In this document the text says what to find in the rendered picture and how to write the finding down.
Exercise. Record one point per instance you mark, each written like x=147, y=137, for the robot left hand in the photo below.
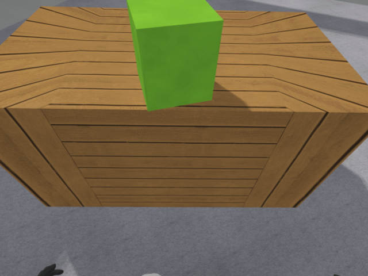
x=50, y=271

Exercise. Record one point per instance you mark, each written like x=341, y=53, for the pedestal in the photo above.
x=287, y=110

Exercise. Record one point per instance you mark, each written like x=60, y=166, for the carton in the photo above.
x=176, y=45

